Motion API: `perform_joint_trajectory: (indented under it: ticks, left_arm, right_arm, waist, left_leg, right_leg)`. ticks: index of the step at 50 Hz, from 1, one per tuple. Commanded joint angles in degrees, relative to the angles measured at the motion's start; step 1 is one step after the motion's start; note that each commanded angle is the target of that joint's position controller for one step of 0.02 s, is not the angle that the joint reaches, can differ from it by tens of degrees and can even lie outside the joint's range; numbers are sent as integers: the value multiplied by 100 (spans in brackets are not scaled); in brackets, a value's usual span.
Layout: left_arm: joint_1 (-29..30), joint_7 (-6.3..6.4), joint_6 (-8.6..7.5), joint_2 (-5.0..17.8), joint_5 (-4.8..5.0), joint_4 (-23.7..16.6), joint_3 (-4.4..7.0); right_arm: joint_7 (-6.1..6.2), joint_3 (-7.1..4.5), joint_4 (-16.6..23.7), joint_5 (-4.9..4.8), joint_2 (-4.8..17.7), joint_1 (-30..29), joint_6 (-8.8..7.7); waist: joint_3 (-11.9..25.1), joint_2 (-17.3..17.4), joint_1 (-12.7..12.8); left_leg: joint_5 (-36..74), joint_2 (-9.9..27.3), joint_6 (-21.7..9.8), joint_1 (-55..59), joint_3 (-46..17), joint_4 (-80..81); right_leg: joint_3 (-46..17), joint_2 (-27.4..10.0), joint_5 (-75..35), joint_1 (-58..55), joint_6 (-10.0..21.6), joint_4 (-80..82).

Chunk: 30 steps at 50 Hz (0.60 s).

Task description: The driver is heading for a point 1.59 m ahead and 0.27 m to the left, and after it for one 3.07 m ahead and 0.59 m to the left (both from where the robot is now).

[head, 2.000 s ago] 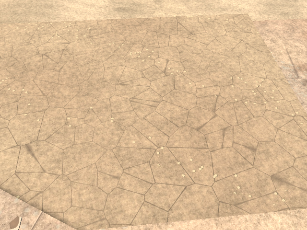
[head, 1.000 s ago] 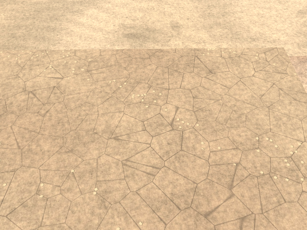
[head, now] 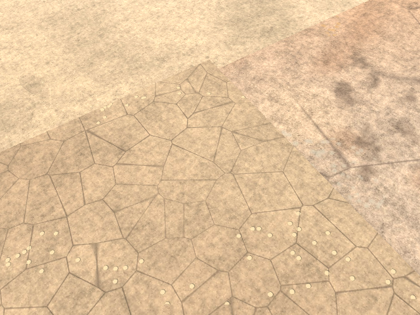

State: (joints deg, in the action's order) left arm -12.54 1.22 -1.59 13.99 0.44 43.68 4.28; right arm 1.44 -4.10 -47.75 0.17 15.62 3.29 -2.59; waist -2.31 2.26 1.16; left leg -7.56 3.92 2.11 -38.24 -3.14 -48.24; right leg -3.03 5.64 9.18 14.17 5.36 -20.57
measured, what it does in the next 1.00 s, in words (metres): steps on the spot: left foot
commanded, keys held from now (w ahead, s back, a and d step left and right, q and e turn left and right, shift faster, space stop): no key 1.00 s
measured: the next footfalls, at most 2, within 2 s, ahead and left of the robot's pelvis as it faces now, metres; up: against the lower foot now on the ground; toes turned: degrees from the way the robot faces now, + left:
left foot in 0.18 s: +0.16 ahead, +0.15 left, +0.00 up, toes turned -2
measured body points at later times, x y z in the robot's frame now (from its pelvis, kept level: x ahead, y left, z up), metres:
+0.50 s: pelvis +0.07 +0.04 -0.01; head +0.09 +0.04 +0.44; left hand +0.16 +0.30 -0.15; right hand +0.22 -0.21 -0.13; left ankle +0.12 +0.15 -0.75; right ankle +0.01 -0.06 -0.75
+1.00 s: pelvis +0.06 +0.05 -0.01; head +0.07 +0.05 +0.44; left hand +0.10 +0.30 -0.16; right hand +0.16 -0.21 -0.15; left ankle +0.12 +0.15 -0.75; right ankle +0.01 -0.06 -0.75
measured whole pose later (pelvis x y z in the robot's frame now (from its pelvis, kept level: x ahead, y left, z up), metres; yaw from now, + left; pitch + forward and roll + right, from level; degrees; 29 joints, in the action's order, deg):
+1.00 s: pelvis +0.06 +0.05 -0.01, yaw -1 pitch -1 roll +0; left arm -15.4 1.8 -0.8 11.7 -0.3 57.2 2.0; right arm 1.7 -2.7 -58.3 -0.2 13.4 6.3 -0.2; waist -2.6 0.4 0.0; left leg -10.0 -1.4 -1.6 -17.6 -0.3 -29.0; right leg -3.7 2.6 20.2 6.7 1.0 -28.4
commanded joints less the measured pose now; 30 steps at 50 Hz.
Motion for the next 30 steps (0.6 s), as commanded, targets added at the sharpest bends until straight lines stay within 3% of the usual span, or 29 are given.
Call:
perform_joint_trajectory:
  ticks: [1, 6, 8, 9, 10, 11, 12, 13, 17, 22, 30]
  left_arm:
    - [9, 81, -38, 808, -32, -247, 172]
    - [-10, 32, -39, 687, -76, -16, 79]
    - [42, 24, -34, 613, -17, 44, 22]
    - [-93, 14, -59, 611, -40, 62, 14]
    - [-461, -12, -114, 585, -150, 72, 21]
    - [-794, -1, -118, 504, -135, 190, 9]
    - [-563, 1, -83, 506, -122, 186, -22]
    - [-316, -1, -8, 485, -97, 108, -31]
    - [-213, 14, 247, 563, -92, 212, 8]
    - [-205, 21, 181, 484, -78, 345, -2]
    - [-277, 43, 106, 453, -74, 620, -23]
  right_arm:
    - [-39, -63, 282, -15, 351, -37, -8]
    - [-78, -74, 305, -18, 400, -182, -48]
    - [-109, -59, 223, 16, 369, 50, -119]
    - [-109, -89, 159, 79, 534, 224, -156]
    - [-82, -147, 153, 128, 853, 262, -152]
    - [-64, -134, 113, 96, 739, 309, -88]
    - [-61, -66, 114, 32, 436, 320, -14]
    - [-57, -18, 100, 3, 325, 203, 40]
    - [-125, -46, 186, -3, 485, -157, 32]
    - [-74, -34, 17, -18, 442, -73, 28]
    - [-28, -19, -221, -28, 412, -105, 117]
  waist:
    - [962, -735, -25]
    - [667, -804, 21]
    - [688, -721, -176]
    - [844, -502, -188]
    - [1086, -27, 113]
    - [1381, 507, 186]
    - [1442, 606, 9]
    - [1312, 639, 13]
    - [757, 103, -15]
    - [662, -120, -94]
    - [359, -273, -118]
  left_leg:
    - [520, -7, -6, 617, -21, 618]
    - [-120, -132, -144, 1053, 48, 1322]
    - [505, -202, -336, 1712, 135, 2250]
    - [2028, 7, -479, 2423, -85, 2515]
    - [3752, 485, -717, 3250, -423, 2138]
    - [3985, 809, -1210, 3844, -670, 1872]
    - [3396, 954, -1418, 3799, -915, 1994]
    - [2663, 961, -1384, 3541, -1035, 2139]
    - [1279, 326, -824, 2783, -413, 2098]
    - [1287, 133, -720, 2960, -225, 1953]
    - [798, 11, -660, 3015, -180, 2035]
  right_leg:
    - [-688, -1549, -3677, -743, 472, 124]
    - [-958, -1624, -3364, -780, 614, -164]
    - [-974, -1465, -3092, -741, 455, -497]
    - [-929, -1221, -2575, -571, 236, -645]
    - [-740, -802, -1587, -132, 20, -870]
    - [-509, -548, -328, 369, -265, -1010]
    - [-394, -496, 391, 399, -417, -1087]
    - [-348, -536, 566, 360, -475, -1020]
    - [-434, -582, 110, 51, -219, -553]
    - [-497, -661, -219, 48, -176, -496]
    - [-499, -701, 145, 178, -230, -298]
